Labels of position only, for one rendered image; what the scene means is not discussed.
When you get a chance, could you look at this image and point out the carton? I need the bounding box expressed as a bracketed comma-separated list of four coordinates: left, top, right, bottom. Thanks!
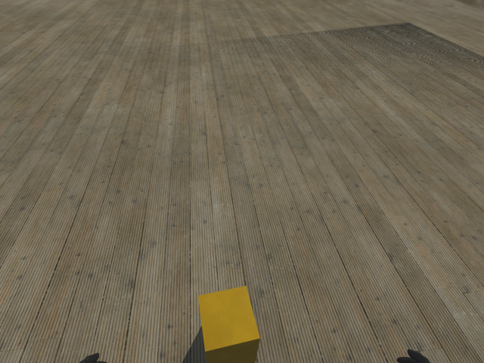
[198, 286, 260, 363]

